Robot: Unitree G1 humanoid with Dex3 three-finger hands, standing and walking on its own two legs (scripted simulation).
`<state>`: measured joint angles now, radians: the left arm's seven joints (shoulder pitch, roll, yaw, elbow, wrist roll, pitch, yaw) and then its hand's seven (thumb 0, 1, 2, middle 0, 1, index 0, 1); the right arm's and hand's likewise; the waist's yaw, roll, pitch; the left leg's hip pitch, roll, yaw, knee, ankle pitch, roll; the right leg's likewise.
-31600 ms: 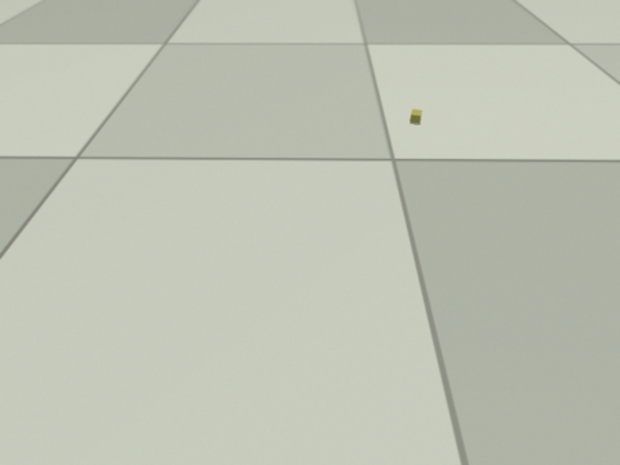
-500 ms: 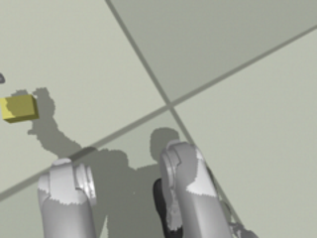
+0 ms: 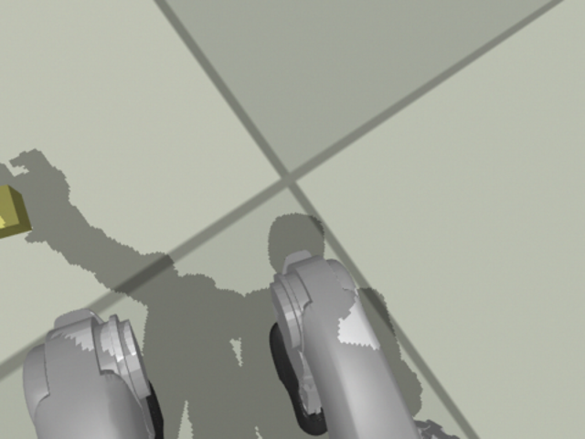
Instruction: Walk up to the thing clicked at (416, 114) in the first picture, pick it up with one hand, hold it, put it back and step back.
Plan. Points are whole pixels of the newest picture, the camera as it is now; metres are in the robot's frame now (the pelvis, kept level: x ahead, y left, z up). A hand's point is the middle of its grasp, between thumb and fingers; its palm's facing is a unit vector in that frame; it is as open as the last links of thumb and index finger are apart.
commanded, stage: approach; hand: left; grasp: from above
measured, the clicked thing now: out of the picture +0.48 +0.32 -0.30
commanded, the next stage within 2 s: close in in 0.02 s
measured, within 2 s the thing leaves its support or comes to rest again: neither
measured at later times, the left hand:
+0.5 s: hand out of the picture +0.47 +0.32 -0.19, palm faces -0.41 -0.09 -0.91, open 13.2 cm
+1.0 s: hand out of the picture +0.48 +0.32 -0.24, palm faces -0.43 -0.12 -0.90, open 14.0 cm
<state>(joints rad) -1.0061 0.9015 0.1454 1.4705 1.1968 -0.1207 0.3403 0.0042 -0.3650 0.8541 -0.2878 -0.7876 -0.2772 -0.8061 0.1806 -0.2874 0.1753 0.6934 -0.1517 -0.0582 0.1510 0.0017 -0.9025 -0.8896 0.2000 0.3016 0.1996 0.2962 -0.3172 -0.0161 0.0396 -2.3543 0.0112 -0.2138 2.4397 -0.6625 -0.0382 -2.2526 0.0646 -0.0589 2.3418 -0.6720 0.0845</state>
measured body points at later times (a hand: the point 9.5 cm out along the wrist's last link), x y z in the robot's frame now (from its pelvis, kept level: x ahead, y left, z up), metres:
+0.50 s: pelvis -0.01 +0.01 +0.00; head +0.24 +0.11 +0.36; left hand +0.48 +0.33 -0.14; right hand +0.06 -0.27 -0.08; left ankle +0.08 +0.14 -0.29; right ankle +0.11 -0.13 -0.29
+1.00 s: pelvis +0.00 +0.01 -0.01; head +0.28 +0.11 +0.33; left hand +0.49 +0.32 -0.18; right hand +0.03 -0.25 -0.08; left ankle +0.08 +0.14 -0.29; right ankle +0.11 -0.13 -0.29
